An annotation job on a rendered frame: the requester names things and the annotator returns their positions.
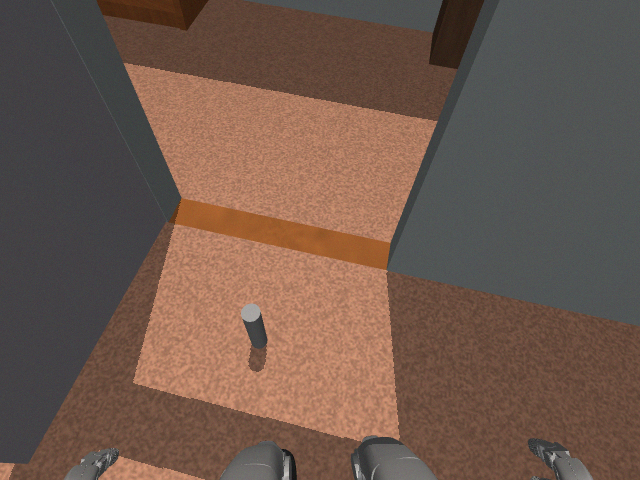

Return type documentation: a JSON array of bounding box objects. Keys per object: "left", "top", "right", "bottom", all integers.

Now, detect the left robot hand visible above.
[{"left": 64, "top": 448, "right": 119, "bottom": 480}]

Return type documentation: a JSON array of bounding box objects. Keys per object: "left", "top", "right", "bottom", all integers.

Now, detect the left robot foot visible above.
[{"left": 281, "top": 449, "right": 297, "bottom": 480}]

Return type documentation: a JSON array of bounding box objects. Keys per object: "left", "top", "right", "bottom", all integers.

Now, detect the right robot hand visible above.
[{"left": 528, "top": 438, "right": 594, "bottom": 480}]

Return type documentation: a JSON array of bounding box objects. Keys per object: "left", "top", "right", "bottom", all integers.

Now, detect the can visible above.
[{"left": 241, "top": 304, "right": 267, "bottom": 349}]

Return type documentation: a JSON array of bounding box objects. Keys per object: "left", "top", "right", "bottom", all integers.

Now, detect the bookshelf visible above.
[{"left": 96, "top": 0, "right": 208, "bottom": 31}]

